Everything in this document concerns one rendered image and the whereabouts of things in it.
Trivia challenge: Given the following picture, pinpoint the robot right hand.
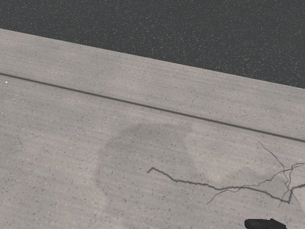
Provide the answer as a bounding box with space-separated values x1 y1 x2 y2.
244 219 287 229

